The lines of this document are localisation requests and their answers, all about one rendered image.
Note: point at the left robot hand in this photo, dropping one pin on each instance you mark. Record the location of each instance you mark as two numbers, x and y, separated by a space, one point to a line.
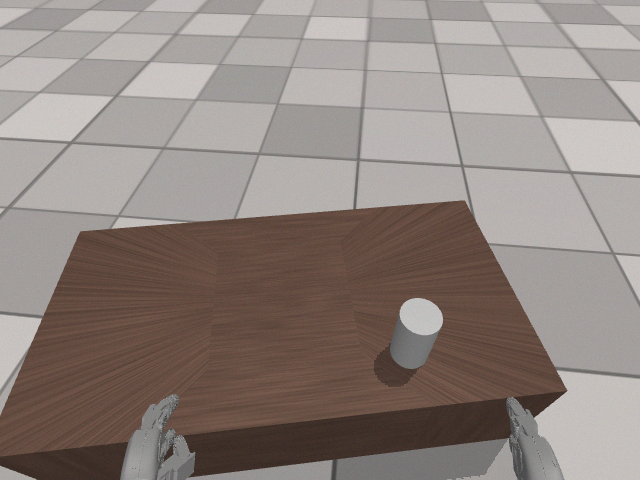
144 457

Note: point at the can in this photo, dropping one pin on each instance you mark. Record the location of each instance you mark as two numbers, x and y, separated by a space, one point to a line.
418 324

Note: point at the right robot hand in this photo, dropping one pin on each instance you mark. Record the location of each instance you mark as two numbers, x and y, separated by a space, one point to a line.
533 457

